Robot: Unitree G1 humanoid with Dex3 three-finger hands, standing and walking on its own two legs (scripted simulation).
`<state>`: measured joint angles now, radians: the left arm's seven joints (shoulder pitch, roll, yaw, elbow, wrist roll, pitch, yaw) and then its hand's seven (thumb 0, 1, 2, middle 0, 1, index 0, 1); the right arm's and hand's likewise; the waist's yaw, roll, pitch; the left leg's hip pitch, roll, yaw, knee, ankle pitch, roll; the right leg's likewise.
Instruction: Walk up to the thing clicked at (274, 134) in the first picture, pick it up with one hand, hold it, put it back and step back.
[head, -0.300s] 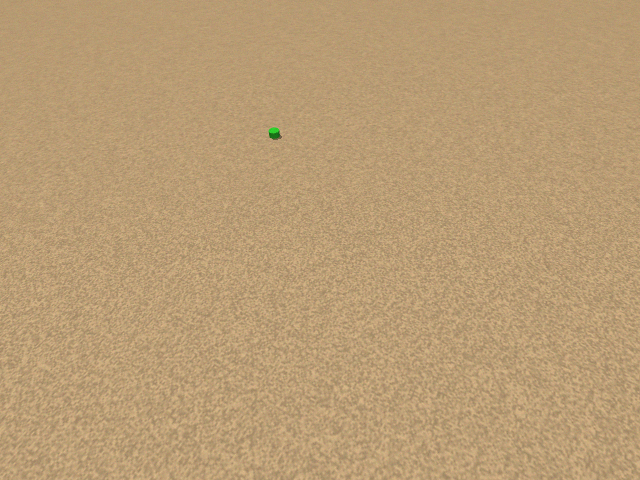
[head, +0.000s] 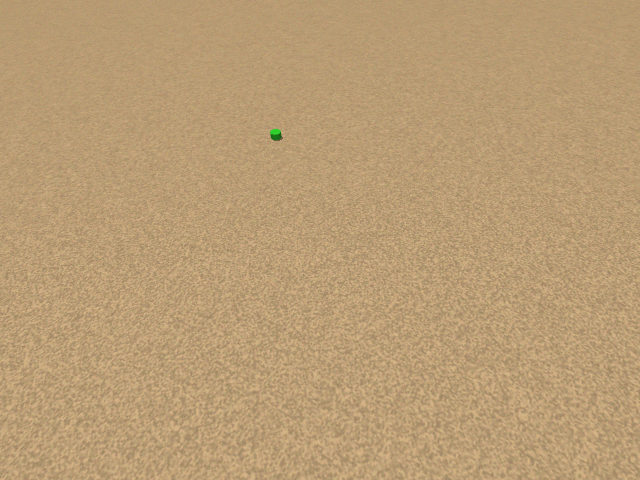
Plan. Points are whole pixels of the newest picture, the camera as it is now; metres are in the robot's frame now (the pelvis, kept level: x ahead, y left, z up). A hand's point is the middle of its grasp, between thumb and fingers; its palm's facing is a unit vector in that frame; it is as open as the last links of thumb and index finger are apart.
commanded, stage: stand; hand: left
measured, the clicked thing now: (275, 134) +2.01 +0.38 -0.76
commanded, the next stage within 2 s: walk up in 0.82 s
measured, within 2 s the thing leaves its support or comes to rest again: neither
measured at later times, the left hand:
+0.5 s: hand out of the picture +0.08 +0.25 -0.16, palm faces -0.02 -0.94 -0.33, open 7.4 cm
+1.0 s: hand out of the picture +0.08 +0.30 -0.15, palm faces -0.17 -0.90 -0.40, open 7.4 cm
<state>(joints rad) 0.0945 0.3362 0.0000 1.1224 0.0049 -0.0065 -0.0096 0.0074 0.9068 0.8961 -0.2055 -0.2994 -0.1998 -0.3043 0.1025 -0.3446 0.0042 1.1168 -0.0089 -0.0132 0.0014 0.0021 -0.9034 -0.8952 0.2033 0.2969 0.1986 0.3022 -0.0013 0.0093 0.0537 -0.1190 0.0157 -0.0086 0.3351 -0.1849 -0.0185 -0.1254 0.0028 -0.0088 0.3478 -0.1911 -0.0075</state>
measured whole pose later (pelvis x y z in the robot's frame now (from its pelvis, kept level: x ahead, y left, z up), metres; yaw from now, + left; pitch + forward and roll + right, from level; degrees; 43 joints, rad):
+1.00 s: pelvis +0.02 +0.03 -0.01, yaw -8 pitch +3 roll -1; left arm 0.28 0.36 0.04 1.07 0.01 -0.04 -0.02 0.01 0.90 0.90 -0.21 -0.30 -0.21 -0.31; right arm 0.10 -0.46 -0.09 0.90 -0.05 0.00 0.12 0.00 -0.90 -0.90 0.20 0.30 0.20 0.30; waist -0.03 0.09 0.00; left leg -0.35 -0.02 -0.11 0.80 -0.42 0.03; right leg -0.27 0.04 0.13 0.47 -0.25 0.00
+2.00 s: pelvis +0.56 +0.21 -0.05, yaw -43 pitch +0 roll -1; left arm 0.24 0.55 0.08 0.97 0.01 -0.03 0.10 0.01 0.91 0.90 -0.21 -0.30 -0.20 -0.30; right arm 0.22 -0.40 -0.11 0.76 -0.05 0.02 0.12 0.00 -0.91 -0.90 0.20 0.30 0.20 0.30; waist -0.05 -0.01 0.05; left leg -0.51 0.09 0.08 0.86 -0.35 0.00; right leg -0.59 -0.08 0.07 1.31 -0.44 -0.09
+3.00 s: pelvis +1.00 +0.34 -0.05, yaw -64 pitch -1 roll -1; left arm 0.31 0.38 0.04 0.85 0.01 -0.07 0.09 0.01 0.90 0.90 -0.21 -0.30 -0.21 -0.31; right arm 0.28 -0.45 -0.11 0.70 -0.07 0.10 0.06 0.01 -0.90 -0.90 0.20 0.30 0.20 0.30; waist -0.08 0.11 0.12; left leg -0.38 0.01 0.14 0.91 -0.49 0.06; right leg -0.49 0.03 -0.13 0.74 -0.25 -0.08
